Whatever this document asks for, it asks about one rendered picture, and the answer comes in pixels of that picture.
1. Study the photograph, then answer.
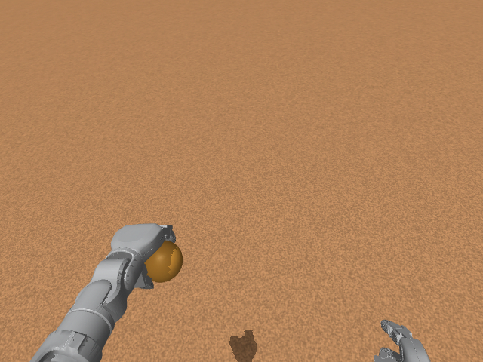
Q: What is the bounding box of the left robot arm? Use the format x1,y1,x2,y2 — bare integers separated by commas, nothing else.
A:
30,247,143,362

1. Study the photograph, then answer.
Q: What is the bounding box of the right robot hand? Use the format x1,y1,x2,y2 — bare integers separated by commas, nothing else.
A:
374,320,431,362

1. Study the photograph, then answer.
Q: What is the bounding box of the ball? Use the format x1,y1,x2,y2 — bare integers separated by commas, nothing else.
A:
144,241,183,283

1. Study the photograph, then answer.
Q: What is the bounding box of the left robot hand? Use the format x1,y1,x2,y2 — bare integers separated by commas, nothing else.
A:
111,223,176,289

